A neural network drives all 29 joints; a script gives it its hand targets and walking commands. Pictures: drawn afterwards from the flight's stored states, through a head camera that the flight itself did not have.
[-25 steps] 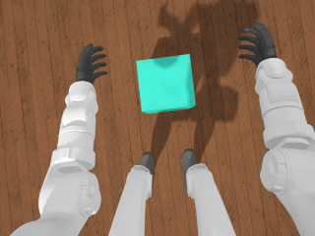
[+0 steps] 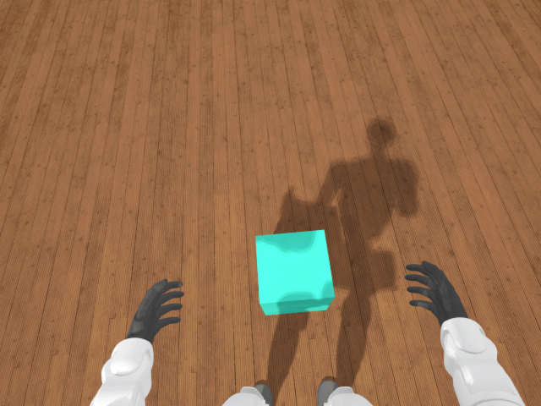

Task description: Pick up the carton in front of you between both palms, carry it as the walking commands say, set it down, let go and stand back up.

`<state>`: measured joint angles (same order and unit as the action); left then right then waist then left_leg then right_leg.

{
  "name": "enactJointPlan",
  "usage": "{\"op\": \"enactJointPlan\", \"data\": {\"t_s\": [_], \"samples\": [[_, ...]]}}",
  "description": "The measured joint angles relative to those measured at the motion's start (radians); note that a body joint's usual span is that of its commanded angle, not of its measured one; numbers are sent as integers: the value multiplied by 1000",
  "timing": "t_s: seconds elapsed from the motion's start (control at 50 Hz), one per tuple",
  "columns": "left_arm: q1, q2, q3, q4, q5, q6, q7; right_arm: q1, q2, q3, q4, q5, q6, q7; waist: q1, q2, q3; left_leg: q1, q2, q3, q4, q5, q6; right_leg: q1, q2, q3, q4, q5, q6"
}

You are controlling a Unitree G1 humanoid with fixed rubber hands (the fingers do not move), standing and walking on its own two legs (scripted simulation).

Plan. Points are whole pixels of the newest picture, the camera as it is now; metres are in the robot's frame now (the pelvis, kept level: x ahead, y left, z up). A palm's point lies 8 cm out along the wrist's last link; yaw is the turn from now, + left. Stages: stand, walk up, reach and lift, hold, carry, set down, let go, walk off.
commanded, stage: let go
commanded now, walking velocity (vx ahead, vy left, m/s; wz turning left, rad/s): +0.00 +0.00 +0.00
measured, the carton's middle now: (293, 275) +0.45 +0.00 -0.63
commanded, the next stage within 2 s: stand in 0.68 s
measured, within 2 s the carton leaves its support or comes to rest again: neither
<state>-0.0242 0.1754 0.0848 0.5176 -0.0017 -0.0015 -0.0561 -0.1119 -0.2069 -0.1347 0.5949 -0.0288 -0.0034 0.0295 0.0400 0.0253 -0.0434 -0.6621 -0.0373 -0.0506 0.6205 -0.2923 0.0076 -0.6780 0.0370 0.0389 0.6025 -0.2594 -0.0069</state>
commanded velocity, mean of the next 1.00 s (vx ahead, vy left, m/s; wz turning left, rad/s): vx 0.00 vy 0.00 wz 0.00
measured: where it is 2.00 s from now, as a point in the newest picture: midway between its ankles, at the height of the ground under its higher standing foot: outside the picture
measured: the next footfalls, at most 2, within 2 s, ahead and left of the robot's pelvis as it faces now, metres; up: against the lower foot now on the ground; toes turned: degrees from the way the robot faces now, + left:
none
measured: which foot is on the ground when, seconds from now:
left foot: down 0.00-1.00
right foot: down 0.00-1.00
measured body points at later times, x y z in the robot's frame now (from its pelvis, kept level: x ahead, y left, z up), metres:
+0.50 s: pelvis +0.01 +0.00 +0.02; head +0.02 +0.00 +0.47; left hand +0.19 +0.23 -0.05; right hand +0.18 -0.23 -0.06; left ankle -0.01 +0.11 -0.72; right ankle +0.00 -0.11 -0.72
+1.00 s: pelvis +0.03 +0.00 +0.02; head +0.03 +0.01 +0.46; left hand +0.17 +0.29 -0.08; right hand +0.17 -0.29 -0.07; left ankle -0.01 +0.11 -0.72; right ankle +0.00 -0.11 -0.72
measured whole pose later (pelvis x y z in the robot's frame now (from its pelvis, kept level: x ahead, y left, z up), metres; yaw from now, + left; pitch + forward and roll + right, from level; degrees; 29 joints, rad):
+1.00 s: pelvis +0.03 +0.00 +0.02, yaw +0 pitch +0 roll +0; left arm 0.18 0.34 0.05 0.71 0.04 0.02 0.02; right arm 0.19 -0.34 -0.06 0.69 -0.03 0.02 -0.01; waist 0.00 -0.01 0.01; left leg -0.17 -0.04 -0.05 0.51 -0.33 0.02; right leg -0.19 0.03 0.04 0.50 -0.30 -0.01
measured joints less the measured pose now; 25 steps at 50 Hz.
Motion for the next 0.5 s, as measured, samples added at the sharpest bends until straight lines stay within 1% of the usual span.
{"op": "enactJointPlan", "data": {"t_s": [0.1, 0.2, 0.34, 0.5], "samples": [[147, 10, -30, -52, -8, -2, -5, 157, 1, 31, -55, 11, -6, 5, -5, 1, 37, 197, 1, -2, -84, 12, 3, 196, -3, 1, -82, 10, 0], [235, 28, -45, -75, -14, 21, -13, 271, -2, 60, -105, 18, 18, 13, -18, -2, 62, 370, 2, -4, -153, 22, 6, 367, -5, 2, -145, 16, -1], [250, 38, -50, -80, 2, 86, -21, 341, -6, 85, -152, 20, 88, 35, -37, -16, 103, 523, 4, -7, -182, 17, 6, 520, -4, 1, -173, 10, -3], [227, 28, -41, -86, 20, 139, -20, 336, -7, 89, -178, 14, 147, 48, -43, -18, 156, 593, 7, -3, -168, 2, 7, 590, 0, 4, -163, 0, -4]]}}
